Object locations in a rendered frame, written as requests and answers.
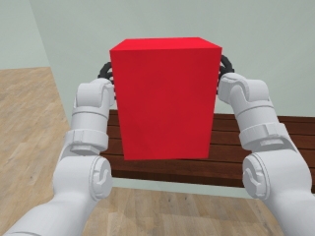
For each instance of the robot left forearm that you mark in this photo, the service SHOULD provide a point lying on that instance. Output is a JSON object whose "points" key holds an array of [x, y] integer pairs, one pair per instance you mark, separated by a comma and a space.
{"points": [[90, 114]]}

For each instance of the right robot hand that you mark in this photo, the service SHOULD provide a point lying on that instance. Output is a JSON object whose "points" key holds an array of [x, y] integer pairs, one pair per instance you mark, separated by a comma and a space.
{"points": [[226, 68]]}

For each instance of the left robot hand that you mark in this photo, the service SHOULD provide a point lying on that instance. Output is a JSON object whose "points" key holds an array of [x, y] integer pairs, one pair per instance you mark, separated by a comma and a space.
{"points": [[104, 74]]}

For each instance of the table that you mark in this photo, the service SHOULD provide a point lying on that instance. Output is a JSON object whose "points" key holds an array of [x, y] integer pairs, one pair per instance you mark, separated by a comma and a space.
{"points": [[224, 165]]}

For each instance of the right robot upper arm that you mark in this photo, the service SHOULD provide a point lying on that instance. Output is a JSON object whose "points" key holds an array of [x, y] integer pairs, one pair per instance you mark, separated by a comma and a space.
{"points": [[281, 180]]}

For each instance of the carton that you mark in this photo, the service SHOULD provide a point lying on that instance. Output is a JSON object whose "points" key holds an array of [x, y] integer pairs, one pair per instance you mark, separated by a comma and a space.
{"points": [[165, 91]]}

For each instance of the robot right forearm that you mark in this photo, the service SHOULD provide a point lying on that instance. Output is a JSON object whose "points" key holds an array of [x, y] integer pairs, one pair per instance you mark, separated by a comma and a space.
{"points": [[260, 129]]}

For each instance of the left robot upper arm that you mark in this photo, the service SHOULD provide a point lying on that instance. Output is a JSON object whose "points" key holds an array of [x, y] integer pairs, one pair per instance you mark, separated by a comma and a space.
{"points": [[79, 183]]}

